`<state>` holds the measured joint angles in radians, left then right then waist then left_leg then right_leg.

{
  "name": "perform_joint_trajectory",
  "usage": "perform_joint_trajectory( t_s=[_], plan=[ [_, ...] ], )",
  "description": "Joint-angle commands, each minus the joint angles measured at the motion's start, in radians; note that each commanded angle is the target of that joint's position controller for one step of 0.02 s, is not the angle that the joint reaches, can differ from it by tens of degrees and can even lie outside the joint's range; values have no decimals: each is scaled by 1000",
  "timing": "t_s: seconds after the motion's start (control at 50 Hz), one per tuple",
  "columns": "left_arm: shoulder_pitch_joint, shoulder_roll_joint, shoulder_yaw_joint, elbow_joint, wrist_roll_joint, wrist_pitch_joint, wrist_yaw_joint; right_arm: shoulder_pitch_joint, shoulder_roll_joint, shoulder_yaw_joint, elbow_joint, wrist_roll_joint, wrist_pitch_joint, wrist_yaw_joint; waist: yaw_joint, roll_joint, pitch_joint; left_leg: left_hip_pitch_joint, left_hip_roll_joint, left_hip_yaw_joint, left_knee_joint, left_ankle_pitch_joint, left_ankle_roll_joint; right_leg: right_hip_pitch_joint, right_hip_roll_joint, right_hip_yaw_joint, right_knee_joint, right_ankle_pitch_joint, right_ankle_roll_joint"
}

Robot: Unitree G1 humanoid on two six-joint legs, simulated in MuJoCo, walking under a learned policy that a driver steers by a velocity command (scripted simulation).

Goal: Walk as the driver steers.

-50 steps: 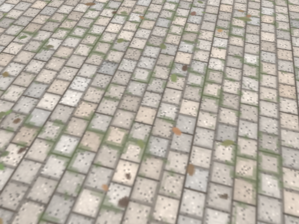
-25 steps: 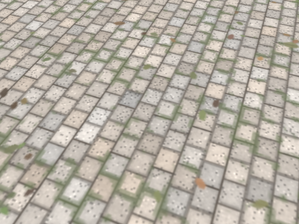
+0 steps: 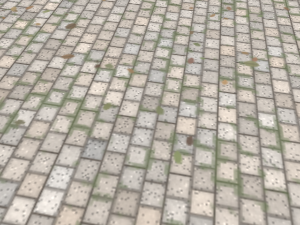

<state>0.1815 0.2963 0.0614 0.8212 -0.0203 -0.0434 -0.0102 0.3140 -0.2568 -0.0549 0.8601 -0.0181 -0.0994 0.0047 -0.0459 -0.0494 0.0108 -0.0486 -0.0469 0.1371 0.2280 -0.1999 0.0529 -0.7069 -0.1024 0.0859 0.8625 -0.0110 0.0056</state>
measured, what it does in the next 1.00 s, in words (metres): walks ahead, turning right: right foot, then left foot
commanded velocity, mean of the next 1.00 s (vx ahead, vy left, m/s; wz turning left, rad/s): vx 0.50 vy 0.00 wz -0.52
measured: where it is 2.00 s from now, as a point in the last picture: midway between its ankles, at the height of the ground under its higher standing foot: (228, 125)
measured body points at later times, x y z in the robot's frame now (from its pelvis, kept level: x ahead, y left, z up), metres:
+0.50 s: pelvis +0.29 -0.07 +0.00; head +0.32 -0.09 +0.45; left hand +0.43 +0.19 -0.11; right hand +0.40 -0.37 -0.09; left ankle +0.47 +0.09 -0.68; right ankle +0.25 -0.13 -0.75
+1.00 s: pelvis +0.56 -0.11 +0.00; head +0.59 -0.12 +0.45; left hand +0.85 +0.02 -0.09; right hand +0.43 -0.36 -0.12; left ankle +0.58 +0.01 -0.75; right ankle +0.57 -0.31 -0.68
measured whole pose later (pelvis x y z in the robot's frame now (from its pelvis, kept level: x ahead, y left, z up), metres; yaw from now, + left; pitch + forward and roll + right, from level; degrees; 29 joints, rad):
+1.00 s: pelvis +0.56 -0.11 +0.00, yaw -33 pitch +2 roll +2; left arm 0.18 0.30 0.07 0.65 -0.02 -0.02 0.00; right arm 0.34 -0.27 -0.06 0.86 0.00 -0.10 0.01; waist -0.07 -0.04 0.02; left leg -0.09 -0.02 0.10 0.28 -0.22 0.03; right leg -0.66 -0.08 0.08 0.89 -0.16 0.00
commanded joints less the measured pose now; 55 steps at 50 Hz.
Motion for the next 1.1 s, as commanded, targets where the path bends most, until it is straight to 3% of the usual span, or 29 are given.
perform_joint_trajectory(
  t_s=[0.02,0.12,0.16,0.18,0.2,0.22,0.24,0.26,0.28,0.3,0.32,0.34,0.36,0.42,0.52,0.56,0.62,0.66,0.68,0.7,0.72,0.74,0.76,0.78,0.8,0.84,0.92,1.02,1.1],
  plan=[
    [-79,21,-2,-78,5,-13,-16,-53,-160,-35,-55,6,-14,-15,-5,92,50,-63,262,-37,-131,256,112,55,0,-49,-142,134,-5],
    [-182,23,-5,-156,3,-11,-46,9,-187,-49,-11,27,26,-21,-32,87,81,151,330,6,-35,420,94,-19,22,-103,-248,1,-53],
    [-149,48,9,-171,2,-8,-56,-16,-212,-57,-17,32,44,-30,7,120,38,188,335,36,78,729,71,68,72,-160,-252,-104,-89],
    [-89,71,22,-165,2,-5,-56,-26,-225,-61,-23,33,53,-37,45,141,-7,191,330,49,180,896,58,158,110,-190,-242,-156,-110],
    [35,110,46,-140,-1,-3,-52,-42,-230,-61,-28,33,62,-42,117,136,-74,152,305,69,352,965,36,323,152,-205,-274,-151,-140],
    [202,175,80,-101,-2,2,-37,-47,-219,-54,-39,30,61,-47,200,91,-161,-14,263,80,601,817,-2,606,147,-134,-329,-101,-185],
    [263,289,106,-89,-7,8,-16,41,-93,-15,-81,-9,39,-33,138,-156,-260,-436,121,62,970,53,-64,984,-109,314,-335,-109,-332],
    [265,272,92,-118,-5,-5,-20,23,-83,2,-103,8,-7,-14,135,-158,-407,-671,-23,-167,1174,-413,-78,1152,-248,771,-518,-253,-472],
    [250,198,71,-115,4,-13,-21,-102,-161,-19,-126,51,-37,2,181,-65,-310,-776,47,-246,1191,-336,-52,1100,-214,642,-557,-251,-402],
    [196,164,63,-119,2,-20,-19,-148,-158,-15,-144,59,-52,5,154,-16,-193,-782,92,-232,1116,-242,-33,958,-172,498,-559,-192,-358],
    [125,135,53,-133,1,-21,-17,-153,-152,-17,-135,36,-55,-2,104,52,-116,-723,131,-224,1019,-184,-37,800,-129,391,-568,-96,-324],
    [74,105,42,-151,8,-21,-14,-144,-165,-27,-129,17,-46,-7,68,45,-77,-648,155,-223,950,-146,-47,681,-97,320,-590,-1,-310],
    [52,97,38,-166,16,-19,-10,-128,-162,-30,-129,12,-32,-6,42,25,-65,-591,162,-223,918,-125,-59,607,-76,292,-613,42,-309],
    [62,134,49,-170,10,-22,7,-135,-121,-23,-143,2,-4,-10,27,16,-42,-555,151,-190,770,-53,-109,489,-43,207,-642,141,-310],
    [132,158,59,-153,0,-8,27,-321,-81,-2,-196,12,-8,0,102,-28,-15,-457,74,-173,389,269,-131,420,27,148,-622,-7,-233],
    [165,158,60,-140,-5,-3,27,-358,-99,-7,-213,24,-14,7,116,-39,-13,-433,59,-192,328,290,-125,450,5,197,-597,-65,-221],
    [175,145,59,-135,-6,3,32,-345,-144,-24,-218,28,-27,17,96,-60,-16,-407,60,-228,267,208,-92,539,-35,292,-509,-112,-200],
    [150,131,56,-144,-1,9,33,-249,-164,-39,-194,27,-37,16,38,-81,-38,-286,54,-206,227,150,-54,545,-20,318,-422,-83,-173],
    [149,91,41,-152,4,7,30,-149,-194,-54,-175,14,-42,10,-10,-61,-110,-117,96,-229,221,133,-17,506,32,280,-286,-63,-141],
    [174,28,18,-169,22,5,28,-2,-249,-67,-162,2,-42,2,-56,75,-253,138,274,-410,227,59,39,381,109,180,4,-247,-101],
    [307,-1,7,-204,-16,-5,27,57,-315,-83,-124,-4,-27,11,18,446,-331,378,463,-905,97,-224,191,33,208,82,302,-607,-49],
    [286,111,26,-169,-23,-3,31,16,-209,-60,-150,18,-24,15,-8,295,-242,326,453,-920,57,-416,168,-72,127,115,424,-552,-35],
    [180,156,40,-181,-15,2,29,-25,-157,-46,-159,21,-18,10,-32,200,-130,214,413,-747,54,-355,127,-94,97,87,445,-456,-29],
    [133,145,40,-188,-5,7,31,-69,-142,-37,-163,11,-12,8,-16,129,-75,103,372,-618,45,-205,108,-55,63,61,427,-386,-23],
    [101,133,43,-200,3,7,27,-95,-121,-32,-154,7,-8,6,-3,126,-29,26,337,-527,27,-94,108,-39,36,61,381,-341,-20],
    [111,92,39,-205,-8,14,17,-98,-106,-26,-138,3,-14,3,21,168,-16,-52,294,-409,-17,4,106,30,5,43,327,-304,-19],
    [55,36,20,-229,2,16,15,-63,-145,-38,-94,13,-24,8,24,126,6,-54,306,-306,-73,149,159,-7,5,35,164,-236,-6],
    [-89,10,-2,-255,7,-10,-12,-36,-182,-42,-58,32,-5,5,-15,112,29,-38,266,-164,-82,250,136,61,11,-54,-143,-16,-7],
    [-186,24,-2,-290,-2,-17,-27,40,-211,-47,-12,47,16,5,-37,127,56,41,309,-160,-56,283,122,97,37,-89,-264,-48,-33]
  ],
)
